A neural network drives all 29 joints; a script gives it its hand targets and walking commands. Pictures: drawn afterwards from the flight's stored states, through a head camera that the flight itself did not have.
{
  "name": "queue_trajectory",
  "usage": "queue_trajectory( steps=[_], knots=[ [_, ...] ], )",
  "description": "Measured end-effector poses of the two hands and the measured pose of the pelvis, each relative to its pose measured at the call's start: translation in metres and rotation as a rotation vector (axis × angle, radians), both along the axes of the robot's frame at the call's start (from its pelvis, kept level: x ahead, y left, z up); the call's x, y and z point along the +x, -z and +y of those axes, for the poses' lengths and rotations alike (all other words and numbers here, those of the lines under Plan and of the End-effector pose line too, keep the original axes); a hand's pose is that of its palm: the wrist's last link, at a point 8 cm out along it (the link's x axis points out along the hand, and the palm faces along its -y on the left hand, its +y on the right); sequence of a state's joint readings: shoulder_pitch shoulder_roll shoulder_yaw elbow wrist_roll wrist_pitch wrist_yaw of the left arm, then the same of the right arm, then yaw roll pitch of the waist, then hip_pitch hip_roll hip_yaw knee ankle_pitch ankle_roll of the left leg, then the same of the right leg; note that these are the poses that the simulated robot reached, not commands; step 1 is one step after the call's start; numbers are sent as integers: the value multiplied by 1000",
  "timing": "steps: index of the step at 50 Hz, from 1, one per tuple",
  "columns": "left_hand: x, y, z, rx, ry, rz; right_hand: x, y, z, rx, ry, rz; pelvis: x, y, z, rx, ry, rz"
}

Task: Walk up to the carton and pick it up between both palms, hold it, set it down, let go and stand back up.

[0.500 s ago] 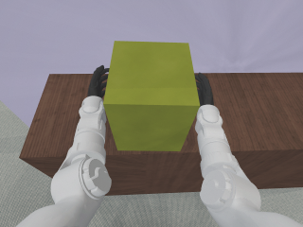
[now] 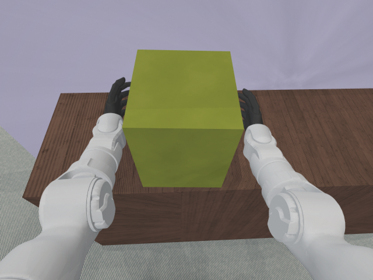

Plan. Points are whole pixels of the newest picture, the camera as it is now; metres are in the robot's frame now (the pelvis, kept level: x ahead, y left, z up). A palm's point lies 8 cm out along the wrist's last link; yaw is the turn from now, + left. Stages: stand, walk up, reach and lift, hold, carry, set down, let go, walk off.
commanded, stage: set down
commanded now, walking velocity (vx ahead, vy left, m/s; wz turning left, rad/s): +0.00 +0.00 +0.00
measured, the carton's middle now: (183, 124) +0.45 +0.05 +0.04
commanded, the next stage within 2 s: none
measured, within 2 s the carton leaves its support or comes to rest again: neither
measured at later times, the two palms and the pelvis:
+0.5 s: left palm (100, 90) +0.45 +0.21 +0.14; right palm (276, 100) +0.45 -0.14 +0.13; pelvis -0.02 +0.00 +0.00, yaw +1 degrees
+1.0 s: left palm (88, 73) +0.45 +0.22 +0.18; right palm (295, 84) +0.45 -0.16 +0.17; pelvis -0.02 +0.00 +0.00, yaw +1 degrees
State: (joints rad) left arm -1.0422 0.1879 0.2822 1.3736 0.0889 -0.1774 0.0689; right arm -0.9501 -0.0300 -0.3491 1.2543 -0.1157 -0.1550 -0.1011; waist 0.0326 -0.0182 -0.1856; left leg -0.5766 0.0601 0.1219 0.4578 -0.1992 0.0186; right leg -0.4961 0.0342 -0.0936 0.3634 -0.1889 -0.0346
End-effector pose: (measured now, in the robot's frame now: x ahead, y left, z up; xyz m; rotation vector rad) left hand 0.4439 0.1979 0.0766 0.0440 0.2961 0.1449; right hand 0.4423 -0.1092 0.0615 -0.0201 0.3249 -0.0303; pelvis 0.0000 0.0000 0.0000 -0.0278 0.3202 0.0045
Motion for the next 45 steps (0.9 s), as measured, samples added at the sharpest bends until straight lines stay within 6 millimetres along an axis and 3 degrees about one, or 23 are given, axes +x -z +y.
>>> queue_trajectory(
  steps=[14, 26, 38, 45],
  knots=[
    [7, -31, 21, 4, -13, -33, 16, -35, -46, -31, 59, -48, -11, 8, -3, 1, -10, 44],
    [5, -67, 13, -4, 23, -69, 11, -69, -33, -3, 34, -77, -21, 3, -3, 7, -18, 10],
    [10, -123, 22, -16, -36, -62, 12, -114, -57, 6, 88, -48, -25, 0, -2, 8, -10, -18],
    [8, -122, 26, -8, -17, -60, 13, -126, -59, -12, 74, -73, -21, -2, -3, 12, -16, -42]
  ],
)
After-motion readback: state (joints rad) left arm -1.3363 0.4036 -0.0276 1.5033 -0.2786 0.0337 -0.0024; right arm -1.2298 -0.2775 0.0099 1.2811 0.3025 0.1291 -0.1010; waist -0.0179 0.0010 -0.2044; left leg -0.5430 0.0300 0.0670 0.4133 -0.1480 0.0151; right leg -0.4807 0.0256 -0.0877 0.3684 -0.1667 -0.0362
